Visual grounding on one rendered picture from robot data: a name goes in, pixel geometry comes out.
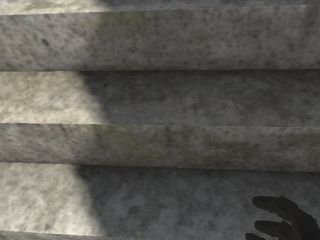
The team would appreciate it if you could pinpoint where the right robot hand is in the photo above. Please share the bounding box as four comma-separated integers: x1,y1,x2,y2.
245,196,320,240

